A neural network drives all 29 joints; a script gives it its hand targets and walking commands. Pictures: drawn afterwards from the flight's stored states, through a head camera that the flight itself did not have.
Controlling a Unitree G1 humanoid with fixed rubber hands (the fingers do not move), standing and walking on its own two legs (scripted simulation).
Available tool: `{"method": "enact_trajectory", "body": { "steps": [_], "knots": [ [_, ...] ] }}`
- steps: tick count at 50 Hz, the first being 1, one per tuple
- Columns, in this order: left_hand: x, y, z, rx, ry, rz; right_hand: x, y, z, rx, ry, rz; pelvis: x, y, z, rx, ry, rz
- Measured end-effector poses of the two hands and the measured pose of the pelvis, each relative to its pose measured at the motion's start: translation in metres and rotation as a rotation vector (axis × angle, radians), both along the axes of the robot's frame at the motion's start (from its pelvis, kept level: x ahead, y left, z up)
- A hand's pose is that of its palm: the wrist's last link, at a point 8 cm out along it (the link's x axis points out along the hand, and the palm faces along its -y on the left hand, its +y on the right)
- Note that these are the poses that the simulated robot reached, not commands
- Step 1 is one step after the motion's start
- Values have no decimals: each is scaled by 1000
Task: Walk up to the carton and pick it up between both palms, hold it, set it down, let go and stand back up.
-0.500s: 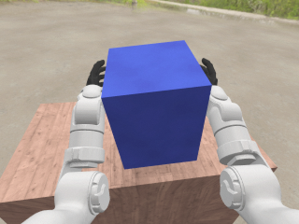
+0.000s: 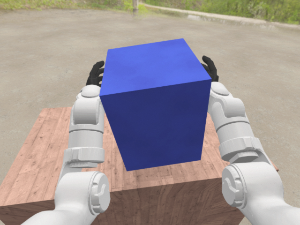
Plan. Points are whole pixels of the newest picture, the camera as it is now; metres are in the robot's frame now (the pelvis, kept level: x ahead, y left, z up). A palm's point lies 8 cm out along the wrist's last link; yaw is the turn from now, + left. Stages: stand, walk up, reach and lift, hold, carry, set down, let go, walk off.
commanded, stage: hold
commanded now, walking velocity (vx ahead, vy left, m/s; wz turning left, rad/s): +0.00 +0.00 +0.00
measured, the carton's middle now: (154, 105) +0.36 +0.00 +0.21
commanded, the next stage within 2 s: none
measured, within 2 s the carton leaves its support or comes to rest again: neither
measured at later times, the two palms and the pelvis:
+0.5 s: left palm (94, 89) +0.37 +0.15 +0.25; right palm (208, 84) +0.38 -0.14 +0.26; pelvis +0.00 +0.00 +0.00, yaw +0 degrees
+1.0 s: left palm (93, 89) +0.37 +0.15 +0.25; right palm (208, 83) +0.37 -0.14 +0.27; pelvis +0.00 +0.00 +0.00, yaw +0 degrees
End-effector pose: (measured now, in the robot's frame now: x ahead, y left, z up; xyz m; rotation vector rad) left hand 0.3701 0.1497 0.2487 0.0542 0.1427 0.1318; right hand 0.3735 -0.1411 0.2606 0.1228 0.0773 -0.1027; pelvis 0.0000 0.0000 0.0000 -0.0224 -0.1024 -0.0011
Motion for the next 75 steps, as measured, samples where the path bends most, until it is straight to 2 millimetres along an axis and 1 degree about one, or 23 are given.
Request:
{"method": "enact_trajectory", "body": {
  "steps": [6, 12, 31, 44, 53, 68, 75],
  "knots": [
    [0, 0, 0, 1, 1, 0, 1, 0, 0, 8, 2, 0, 0, 0, 0, 0, 0, 0],
    [-2, -1, 6, 3, -13, 2, -1, -1, 5, 13, -10, 2, 0, 0, 0, 0, 0, 0],
    [1, 0, 2, -4, 2, 3, 3, 0, 3, 11, 8, 4, 0, 0, 0, 0, 0, 1],
    [-2, 0, 6, -6, -9, -1, -1, 0, 9, 9, -2, 1, 0, 0, 0, 0, 0, 1],
    [-1, 1, 3, -11, 4, 2, 2, 1, 6, 7, 14, 4, 0, 0, 0, 0, 0, 1],
    [-2, 1, 7, -7, -5, 2, 0, 1, 8, 11, 7, 4, 0, 0, 0, 0, -1, 1],
    [-1, 1, 4, -9, 4, 3, 2, 1, 6, 11, 16, 4, 0, 0, 0, 0, -1, 1]
  ]
}}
